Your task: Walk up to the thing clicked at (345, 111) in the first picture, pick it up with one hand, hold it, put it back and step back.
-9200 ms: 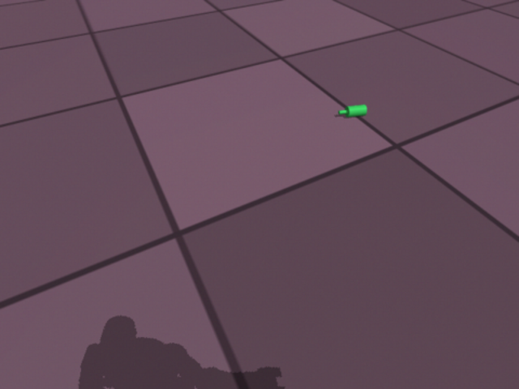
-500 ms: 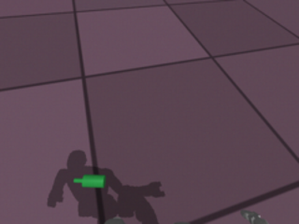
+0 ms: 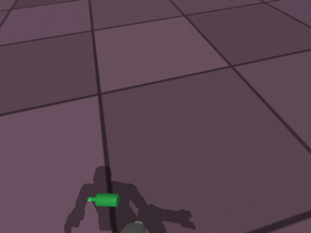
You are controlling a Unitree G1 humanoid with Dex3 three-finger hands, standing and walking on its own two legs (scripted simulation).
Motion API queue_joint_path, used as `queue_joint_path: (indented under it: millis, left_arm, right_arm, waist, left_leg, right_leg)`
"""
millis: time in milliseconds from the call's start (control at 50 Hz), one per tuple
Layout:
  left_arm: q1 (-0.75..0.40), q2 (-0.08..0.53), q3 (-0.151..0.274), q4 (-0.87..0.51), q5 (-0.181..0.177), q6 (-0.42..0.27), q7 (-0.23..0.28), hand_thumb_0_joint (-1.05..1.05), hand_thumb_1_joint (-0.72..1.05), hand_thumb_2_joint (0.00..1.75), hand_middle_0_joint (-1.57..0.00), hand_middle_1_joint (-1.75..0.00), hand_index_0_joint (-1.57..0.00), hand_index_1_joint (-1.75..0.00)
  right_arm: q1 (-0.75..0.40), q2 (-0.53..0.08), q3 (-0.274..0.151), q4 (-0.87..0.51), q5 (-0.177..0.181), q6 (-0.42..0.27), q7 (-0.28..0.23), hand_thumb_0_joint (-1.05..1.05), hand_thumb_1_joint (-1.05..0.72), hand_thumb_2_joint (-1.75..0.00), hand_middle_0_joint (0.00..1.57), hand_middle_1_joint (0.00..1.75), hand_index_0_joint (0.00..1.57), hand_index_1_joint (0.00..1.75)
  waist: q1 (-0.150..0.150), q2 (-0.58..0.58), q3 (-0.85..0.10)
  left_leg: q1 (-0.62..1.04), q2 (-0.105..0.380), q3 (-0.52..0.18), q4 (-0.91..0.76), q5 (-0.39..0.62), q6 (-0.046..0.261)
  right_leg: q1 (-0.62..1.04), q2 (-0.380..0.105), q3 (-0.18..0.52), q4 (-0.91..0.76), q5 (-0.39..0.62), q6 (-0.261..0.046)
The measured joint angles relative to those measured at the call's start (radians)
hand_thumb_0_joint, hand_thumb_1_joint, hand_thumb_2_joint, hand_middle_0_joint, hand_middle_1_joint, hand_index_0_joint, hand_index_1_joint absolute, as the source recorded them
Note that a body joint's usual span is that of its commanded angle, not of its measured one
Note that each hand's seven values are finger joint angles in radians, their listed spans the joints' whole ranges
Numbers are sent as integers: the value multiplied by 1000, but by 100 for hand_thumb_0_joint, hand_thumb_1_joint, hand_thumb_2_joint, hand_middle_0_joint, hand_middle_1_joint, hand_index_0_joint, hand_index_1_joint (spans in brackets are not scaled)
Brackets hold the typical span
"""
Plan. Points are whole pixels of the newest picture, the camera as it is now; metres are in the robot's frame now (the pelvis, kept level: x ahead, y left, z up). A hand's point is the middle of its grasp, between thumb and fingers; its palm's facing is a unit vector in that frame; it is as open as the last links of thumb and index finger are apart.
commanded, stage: walk up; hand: left
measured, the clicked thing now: (103, 199) +0.42 +0.39 -0.73
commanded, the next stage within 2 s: none
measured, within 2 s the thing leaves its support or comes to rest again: neither
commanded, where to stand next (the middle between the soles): +0.05 +0.04 m, yaw +0 degrees
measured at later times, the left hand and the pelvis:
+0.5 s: hand out of the picture +0.02 +0.30 -0.18, palm faces -0.03 -0.91 -0.41, open 7.3 cm; pelvis -0.05 +0.02 -0.04, yaw -3 degrees
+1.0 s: hand out of the picture -0.03 +0.30 -0.16, palm faces +0.04 -0.94 -0.34, open 7.3 cm; pelvis -0.10 +0.03 -0.01, yaw +2 degrees
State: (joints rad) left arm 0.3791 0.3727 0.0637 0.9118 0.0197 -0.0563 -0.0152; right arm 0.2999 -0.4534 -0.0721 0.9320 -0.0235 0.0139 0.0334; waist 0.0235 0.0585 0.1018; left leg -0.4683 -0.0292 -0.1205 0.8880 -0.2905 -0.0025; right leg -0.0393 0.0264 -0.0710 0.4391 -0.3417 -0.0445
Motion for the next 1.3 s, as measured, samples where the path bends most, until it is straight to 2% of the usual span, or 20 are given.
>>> queue_joint_path:
  millis: [100, 120, 160, 240, 320, 440, 520, 540, 580, 620, 680, 740, 820, 860, 880, 940, 1080, 1120, 1200, 1300]
  left_arm:
    - [-51, 5, -10, -20, -11, 33, 19, 0, 90, 90, -20, -30, -21, -30]
    - [-64, 7, -13, -27, -16, 44, 21, 0, 90, 90, -20, -30, -21, -30]
    - [-111, 14, -16, -28, -33, 67, 26, 0, 91, 90, -20, -30, -21, -30]
    - [-213, -7, -30, -52, -58, 98, 41, 0, 91, 90, -20, -30, -21, -30]
    - [-240, -5, -33, -71, -58, 107, 34, 0, 91, 90, -20, -30, -21, -30]
    - [-205, 1, -23, -47, -46, 92, 39, 0, 91, 90, -20, -30, -21, -30]
    - [-157, -9, -6, -11, -17, 83, 27, 0, 91, 90, -20, -30, -21, -30]
    - [-138, -12, -4, -13, -4, 87, 21, 0, 91, 90, -20, -30, -21, -30]
    - [-101, 2, -4, -23, 19, 99, 14, 0, 91, 90, -20, -30, -21, -30]
    - [-79, 7, 0, -22, 26, 102, 19, 0, 91, 90, -20, -30, -21, -30]
    - [-75, -2, 5, -24, 27, 102, 21, 0, 91, 90, -20, -30, -21, -30]
    - [-90, -3, 9, -52, 34, 88, 18, 0, 91, 90, -20, -30, -21, -30]
    - [-122, 12, 9, -96, 28, 76, 9, 0, 90, 90, -20, -30, -21, -30]
    - [-139, 37, 12, -97, 14, 83, 7, 0, 91, 90, -20, -30, -21, -30]
    - [-138, 40, 14, -89, 7, 90, 8, 0, 91, 90, -20, -30, -21, -30]
    - [-145, 28, 1, -41, 3, 107, 5, 0, 91, 90, -20, -30, -21, -30]
    - [-176, 13, -12, -8, -11, 68, -10, 0, 91, 90, -20, -30, -21, -30]
    - [-193, 0, -15, 13, -7, 52, -4, 0, 91, 90, -20, -30, -21, -30]
    - [-206, -17, -34, 35, 0, 36, -6, 0, 91, 90, -20, -30, -21, -30]
    - [-217, -23, -46, 77, -8, 51, -10, 0, 91, 90, -20, -30, -21, -30]
  right_arm:
    - [-68, 46, 29, -11, 16, -12, -14, 1, -91, -90, 20, 30, 20, 30]
    - [-82, 56, 35, -17, 17, -17, -17, 1, -91, -90, 20, 30, 20, 30]
    - [-125, 84, 40, -27, 18, -26, -28, 1, -91, -90, 20, 30, 20, 30]
    - [-206, 109, 52, -76, 30, -19, -43, 0, -90, -90, 21, 30, 20, 30]
    - [-268, 123, 54, -111, 21, 8, -51, 0, -90, -90, 21, 30, 20, 30]
    - [-324, 101, 31, -166, -11, 38, -25, 0, -90, -90, 21, 30, 20, 30]
    - [-316, 60, 7, -171, -9, 56, -15, 0, -90, -90, 21, 30, 20, 30]
    - [-297, 56, -2, -164, -4, 62, -20, 0, -90, -90, 21, 30, 20, 30]
    - [-243, 63, -10, -136, 2, 72, -29, 0, -90, -90, 20, 30, 20, 30]
    - [-201, 59, -12, -108, 8, 74, -25, 0, -90, -90, 20, 30, 20, 30]
    - [-132, 39, -20, -90, 19, 59, -28, 0, -90, -90, 20, 30, 20, 30]
    - [-63, 28, -11, -56, 25, 42, -32, 1, -91, -90, 20, 30, 20, 30]
    - [-1, 38, 6, 3, 10, 22, -30, 1, -91, -90, 20, 30, 20, 30]
    - [-12, 79, 11, 31, -3, 2, -38, 1, -91, -90, 20, 30, 20, 30]
    - [-13, 95, 18, 32, -11, -8, -39, 1, -91, -90, 20, 30, 20, 30]
    - [2, 112, 36, 20, -12, -36, -31, 1, -90, -90, 20, 30, 20, 30]
    - [-60, 96, 50, -10, -1, -58, -32, 1, -90, -90, 21, 30, 20, 30]
    - [-91, 78, 47, -13, 9, -47, -34, 1, -90, -90, 21, 30, 20, 30]
    - [-121, 64, 42, 2, 19, -29, -39, 1, -90, -90, 21, 30, 20, 30]
    - [-121, 69, 42, 51, 7, -33, -24, 0, -90, -90, 20, 30, 20, 30]
  waist:
    - [14, -5, 48]
    - [15, -11, 56]
    - [10, -50, 89]
    - [0, -52, 145]
    - [0, -70, 131]
    - [-2, -63, 108]
    - [-8, 7, 95]
    - [-13, 23, 88]
    - [14, -14, 63]
    - [39, -44, 56]
    - [17, -30, 42]
    - [9, -22, 29]
    - [-4, -30, 7]
    - [6, -109, 27]
    - [10, -135, 22]
    - [-34, -119, -24]
    - [-30, -100, -22]
    - [-29, -64, -6]
    - [-29, -37, -17]
    - [-17, -44, -51]
  left_leg:
    - [51, 34, 88, -208, 96, 15]
    - [75, 32, 111, -265, 156, 22]
    - [100, 0, 135, -298, 144, 32]
    - [80, 0, 130, -288, 155, 55]
    - [64, 11, 151, -323, 192, 54]
    - [-3, 36, 190, -278, 204, 59]
    - [-60, 75, 173, -207, 179, 46]
    - [-79, 67, 146, -167, 73, 38]
    - [-119, -10, 87, -11, -117, 15]
    - [-132, -69, 39, 171, -156, 3]
    - [-114, -105, -23, 336, -127, -9]
    - [7, -66, 3, 221, -140, -21]
    - [220, 0, 68, -189, -167, -16]
    - [287, -38, 107, -291, -82, 4]
    - [297, -47, 121, -293, -81, 9]
    - [294, -16, 83, -288, -82, 20]
    - [292, 30, 87, -288, -76, -7]
    - [273, 57, 79, -233, -103, -18]
    - [235, 48, 79, -180, -179, 13]
    - [267, 27, 102, -286, -50, 0]
  right_leg:
    - [-2, -21, -14, 81, -68, 21]
    - [-16, -27, -16, 125, -96, 26]
    - [-75, -62, 4, 272, -133, 32]
    - [-272, 19, 128, 678, -260, 33]
    - [-375, 32, 178, 813, -216, 31]
    - [-310, -27, 125, 565, -174, 61]
    - [-227, -7, 68, 357, -132, 39]
    - [-230, -2, 53, 356, -124, 33]
    - [-248, -35, 72, 362, -112, 20]
    - [-253, -62, 102, 325, -77, 17]
    - [-259, -77, 81, 246, -15, 29]
    - [-270, -83, 61, 211, 14, 31]
    - [-290, -96, 14, 255, -5, 44]
    - [-304, -135, 53, 325, -32, 41]
    - [-313, -129, 83, 360, -75, 37]
    - [-332, -64, 100, 450, -169, 30]
    - [-266, -72, 91, 218, -12, 22]
    - [-239, -48, 77, 157, 97, 49]
    - [-251, -50, 61, 174, 82, 58]
    - [-254, -72, 77, 168, 80, 64]
